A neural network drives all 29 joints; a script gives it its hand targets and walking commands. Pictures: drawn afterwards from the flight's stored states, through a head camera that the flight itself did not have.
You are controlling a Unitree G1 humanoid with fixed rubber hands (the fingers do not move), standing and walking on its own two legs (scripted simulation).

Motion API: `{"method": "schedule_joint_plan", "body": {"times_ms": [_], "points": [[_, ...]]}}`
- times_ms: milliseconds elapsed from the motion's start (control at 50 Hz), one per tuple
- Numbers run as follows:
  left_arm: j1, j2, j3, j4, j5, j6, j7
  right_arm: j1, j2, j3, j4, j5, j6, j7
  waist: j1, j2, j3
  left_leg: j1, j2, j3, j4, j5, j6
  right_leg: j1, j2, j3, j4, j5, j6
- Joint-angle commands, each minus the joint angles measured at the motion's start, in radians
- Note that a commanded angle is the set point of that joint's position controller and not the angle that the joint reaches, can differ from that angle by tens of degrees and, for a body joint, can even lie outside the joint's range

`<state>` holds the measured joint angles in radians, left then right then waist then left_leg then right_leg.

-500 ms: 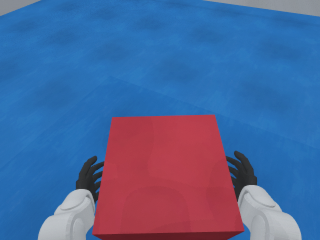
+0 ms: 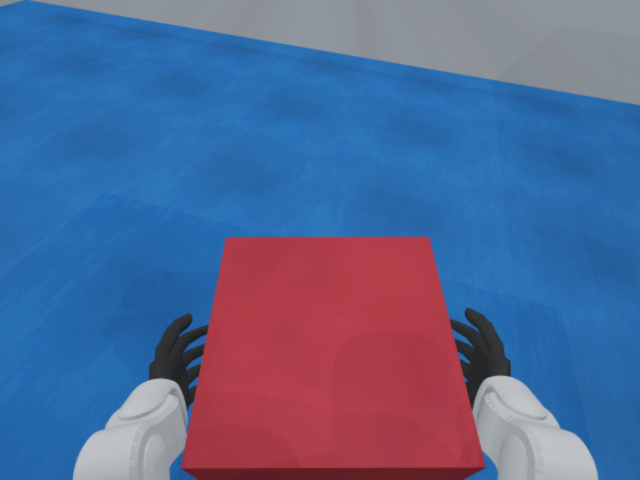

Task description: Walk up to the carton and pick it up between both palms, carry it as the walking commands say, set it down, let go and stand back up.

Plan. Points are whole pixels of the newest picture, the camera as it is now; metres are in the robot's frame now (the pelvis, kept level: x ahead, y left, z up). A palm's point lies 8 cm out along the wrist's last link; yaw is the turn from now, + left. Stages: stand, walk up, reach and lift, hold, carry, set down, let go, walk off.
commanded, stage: carry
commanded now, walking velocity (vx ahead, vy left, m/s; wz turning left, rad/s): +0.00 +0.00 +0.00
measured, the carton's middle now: (327, 377) +0.27 +0.00 +0.02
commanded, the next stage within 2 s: hold in 1.66 s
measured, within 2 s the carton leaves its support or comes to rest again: neither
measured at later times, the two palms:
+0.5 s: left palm (245, 403) +0.21 +0.09 +0.08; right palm (578, 412) +0.20 -0.24 +0.11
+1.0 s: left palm (270, 379) +0.23 +0.06 +0.08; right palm (588, 410) +0.20 -0.27 +0.09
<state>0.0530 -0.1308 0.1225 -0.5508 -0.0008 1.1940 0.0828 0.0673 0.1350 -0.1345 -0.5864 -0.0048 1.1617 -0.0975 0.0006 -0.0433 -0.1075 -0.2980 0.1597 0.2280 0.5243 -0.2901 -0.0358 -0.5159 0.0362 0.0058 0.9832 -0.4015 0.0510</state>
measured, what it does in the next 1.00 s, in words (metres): steps on the spot: right foot, then left foot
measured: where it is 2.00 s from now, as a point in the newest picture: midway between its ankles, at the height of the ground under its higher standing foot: outside the picture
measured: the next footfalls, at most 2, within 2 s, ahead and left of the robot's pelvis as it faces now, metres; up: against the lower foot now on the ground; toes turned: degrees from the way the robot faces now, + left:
right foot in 0.12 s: +0.02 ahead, -0.19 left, +0.00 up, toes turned +4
left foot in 0.40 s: +0.06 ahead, +0.03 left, +0.00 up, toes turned -10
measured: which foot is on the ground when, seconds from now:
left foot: down 0.00-0.12, up 0.14-0.38, down 0.40-1.00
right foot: up 0.00-0.10, down 0.12-1.00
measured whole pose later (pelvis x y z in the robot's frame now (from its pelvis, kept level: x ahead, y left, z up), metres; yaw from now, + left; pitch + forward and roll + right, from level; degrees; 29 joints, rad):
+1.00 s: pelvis -0.01 -0.07 +0.00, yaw -6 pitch +3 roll +0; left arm 0.02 -0.13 0.13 -0.44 0.02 1.17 0.09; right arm 0.00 0.13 -0.15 -0.46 -0.02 1.16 -0.09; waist 0.00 0.00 -0.14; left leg -0.31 0.07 0.18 0.49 -0.23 0.01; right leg -0.30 0.00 -0.03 0.48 -0.23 -0.01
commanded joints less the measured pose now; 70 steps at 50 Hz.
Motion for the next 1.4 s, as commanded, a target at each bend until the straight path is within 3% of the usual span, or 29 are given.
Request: {"method": "schedule_joint_plan", "body": {"times_ms": [0, 20, 40, 60, 80, 100, 120, 140, 160, 180, 220, 280, 340, 360, 380, 400, 420, 440, 460, 500, 540, 600, 680, 860, 1040, 1200, 1380], "points": [[-0.425, -0.718, -0.762, -0.180, -0.243, -0.022, -0.085, -0.369, 0.682, 0.715, -0.137, 0.254, 0.006, 0.103, -0.015, 0.349, -0.116, 0.171, 0.188, -0.063, -0.042, 0.652, 0.077, 0.031, -0.026, -0.109, -0.236, -0.081, -0.025], [-0.414, -0.716, -0.761, -0.185, -0.238, -0.025, -0.079, -0.355, 0.684, 0.723, -0.141, 0.258, 0.008, 0.105, -0.018, 0.360, -0.122, 0.165, 0.177, -0.054, -0.016, 0.612, 0.069, 0.087, -0.001, -0.158, -0.312, -0.037, -0.019], [-0.375, -0.708, -0.754, -0.165, -0.228, -0.022, -0.075, -0.331, 0.671, 0.724, -0.127, 0.252, 0.014, 0.104, -0.007, 0.331, -0.144, 0.150, 0.159, -0.024, 0.038, 0.559, 0.046, 0.175, 0.022, -0.196, -0.434, 0.062, -0.021], [-0.329, -0.692, -0.739, -0.131, -0.216, -0.015, -0.071, -0.298, 0.644, 0.717, -0.103, 0.237, 0.020, 0.102, 0.001, 0.265, -0.180, 0.103, 0.140, 0.008, 0.100, 0.456, 0.009, 0.287, 0.017, -0.182, -0.535, 0.177, -0.029], [-0.290, -0.681, -0.718, -0.101, -0.203, -0.012, -0.072, -0.294, 0.618, 0.721, -0.103, 0.232, 0.022, 0.101, 0.007, 0.140, -0.190, -0.003, 0.123, 0.030, 0.187, 0.257, -0.037, 0.407, -0.048, -0.095, -0.609, 0.287, -0.046], [-0.266, -0.660, -0.701, -0.079, -0.195, -0.013, -0.074, -0.318, 0.602, 0.733, -0.122, 0.231, 0.024, 0.099, 0.009, -0.091, -0.206, -0.228, 0.054, 0.033, 0.326, -0.120, -0.097, 0.580, -0.266, 0.176, -0.581, 0.743, -0.121], [-0.260, -0.655, -0.696, -0.069, -0.193, -0.016, -0.074, -0.350, 0.598, 0.762, -0.143, 0.248, 0.030, 0.102, 0.005, -0.260, -0.211, -0.312, 0.033, -0.033, 0.432, -0.398, -0.104, 0.591, -0.405, 0.317, -0.512, 1.159, -0.214], [-0.267, -0.659, -0.694, -0.066, -0.194, -0.011, -0.075, -0.382, 0.610, 0.776, -0.141, 0.260, 0.032, 0.102, 0.002, -0.205, -0.215, -0.293, 0.040, -0.099, 0.488, -0.415, -0.088, 0.556, -0.398, 0.259, -0.483, 1.257, -0.244], [-0.304, -0.698, -0.694, -0.085, -0.205, -0.017, -0.077, -0.413, 0.661, 0.796, -0.138, 0.283, 0.029, 0.112, 0.003, -0.157, -0.213, -0.309, 0.017, -0.108, 0.500, -0.379, -0.077, 0.537, -0.368, 0.209, -0.483, 1.153, -0.250], [-0.331, -0.719, -0.691, -0.104, -0.202, -0.025, -0.081, -0.445, 0.692, 0.811, -0.138, 0.296, 0.029, 0.120, 0.004, -0.182, -0.190, -0.307, 0.003, -0.121, 0.496, -0.325, -0.067, 0.492, -0.348, 0.190, -0.503, 1.027, -0.260], [-0.384, -0.777, -0.699, -0.147, -0.214, -0.054, -0.093, -0.509, 0.771, 0.840, -0.170, 0.333, 0.011, 0.136, 0.003, -0.169, -0.178, -0.260, -0.019, -0.135, 0.462, -0.201, -0.050, 0.416, -0.278, 0.104, -0.529, 0.817, -0.231], [-0.338, -0.793, -0.698, -0.126, -0.207, -0.061, -0.101, -0.466, 0.776, 0.826, -0.159, 0.321, 0.002, 0.132, 0.009, -0.119, -0.241, -0.148, -0.051, -0.127, 0.342, -0.137, -0.014, 0.377, -0.262, 0.064, -0.547, 0.668, -0.217], [-0.332, -0.732, -0.717, -0.125, -0.202, -0.044, -0.094, -0.379, 0.718, 0.779, -0.095, 0.285, 0.017, 0.124, -0.006, -0.070, -0.261, 0.035, -0.095, -0.065, 0.030, -0.011, 0.003, 0.299, -0.230, 0.041, -0.515, 0.496, -0.183], [-0.338, -0.709, -0.724, -0.126, -0.202, -0.037, -0.092, -0.356, 0.699, 0.757, -0.068, 0.269, 0.023, 0.122, -0.010, -0.047, -0.253, 0.101, -0.084, -0.070, -0.075, 0.065, 0.005, 0.266, -0.210, 0.042, -0.503, 0.408, -0.158], [-0.341, -0.692, -0.729, -0.118, -0.201, -0.028, -0.092, -0.357, 0.681, 0.739, -0.044, 0.255, 0.026, 0.119, -0.002, 0.019, -0.229, 0.138, -0.019, -0.138, -0.116, 0.190, 0.020, 0.221, -0.178, 0.034, -0.480, 0.325, -0.125], [-0.342, -0.673, -0.728, -0.105, -0.197, -0.019, -0.091, -0.353, 0.649, 0.719, -0.020, 0.238, 0.029, 0.116, 0.009, 0.120, -0.204, 0.148, 0.080, -0.258, -0.158, 0.291, 0.051, 0.173, -0.131, 0.023, -0.441, 0.251, -0.100], [-0.344, -0.646, -0.711, -0.060, -0.178, -0.013, -0.089, -0.349, 0.621, 0.696, 0.023, 0.218, 0.032, 0.114, 0.015, 0.163, -0.152, 0.132, 0.131, -0.287, -0.191, 0.284, 0.082, 0.130, -0.110, 0.014, -0.463, 0.124, -0.094], [-0.407, -0.662, -0.751, -0.108, -0.205, -0.006, -0.093, -0.353, 0.638, 0.695, 0.010, 0.213, 0.033, 0.114, 0.012, 0.209, -0.111, 0.046, 0.122, -0.270, -0.193, 0.167, 0.101, 0.168, -0.106, 0.010, -0.521, 0.104, -0.090], [-0.460, -0.673, -0.766, -0.109, -0.221, 0.001, -0.096, -0.366, 0.648, 0.683, 0.019, 0.204, 0.034, 0.112, 0.008, 0.191, -0.063, -0.037, 0.089, -0.248, -0.224, -0.023, 0.084, 0.208, -0.111, 0.014, -0.548, 0.125, -0.089], [-0.512, -0.676, -0.772, -0.108, -0.226, 0.004, -0.096, -0.410, 0.653, 0.670, 0.015, 0.203, 0.032, 0.112, 0.003, 0.149, -0.027, -0.052, 0.033, -0.202, -0.237, -0.172, 0.053, 0.211, -0.116, 0.044, -0.559, 0.161, -0.100], [-0.499, -0.682, -0.764, -0.082, -0.233, 0.011, -0.095, -0.413, 0.652, 0.664, 0.015, 0.199, 0.037, 0.104, 0.006, 0.117, -0.054, -0.032, 0.022, -0.198, -0.220, -0.175, 0.052, 0.210, -0.123, 0.055, -0.591, 0.148, -0.098], [-0.447, -0.686, -0.730, -0.047, -0.228, 0.013, -0.095, -0.419, 0.654, 0.682, -0.001, 0.203, 0.045, 0.096, 0.009, 0.040, -0.137, 0.022, 0.011, -0.188, -0.174, -0.063, 0.061, 0.241, -0.140, 0.068, -0.611, 0.175, -0.102], [-0.425, -0.710, -0.702, -0.042, -0.220, 0.005, -0.097, -0.455, 0.682, 0.716, -0.038, 0.226, 0.045, 0.100, 0.007, -0.006, -0.167, 0.040, 0.005, -0.175, -0.140, 0.022, 0.066, 0.262, -0.152, 0.071, -0.613, 0.209, -0.105], [-0.428, -0.702, -0.684, -0.042, -0.197, -0.025, -0.091, -0.448, 0.688, 0.717, 0.002, 0.231, 0.021, 0.115, -0.002, 0.035, -0.177, 0.053, 0.009, -0.167, -0.115, 0.102, 0.058, 0.267, -0.156, 0.069, -0.578, 0.315, -0.110], [-0.454, -0.696, -0.665, 0.045, -0.182, -0.086, -0.106, -0.450, 0.671, 0.671, 0.092, 0.191, -0.044, 0.125, -0.002, 0.043, -0.199, 0.075, 0.015, -0.160, -0.083, 0.187, 0.055, 0.270, -0.157, 0.063, -0.550, 0.387, -0.107], [-0.470, -0.665, -0.616, 0.145, -0.142, -0.161, -0.117, -0.469, 0.645, 0.626, 0.188, 0.152, -0.116, 0.135, 0.001, 0.036, -0.209, 0.083, 0.019, -0.162, -0.067, 0.232, 0.057, 0.271, -0.158, 0.053, -0.533, 0.408, -0.102], [-0.488, -0.647, -0.599, 0.149, -0.130, -0.231, -0.117, -0.478, 0.632, 0.605, 0.200, 0.141, -0.184, 0.138, 0.003, 0.052, -0.211, 0.091, 0.020, -0.167, -0.062, 0.250, 0.054, 0.272, -0.157, 0.041, -0.520, 0.394, -0.099]]}}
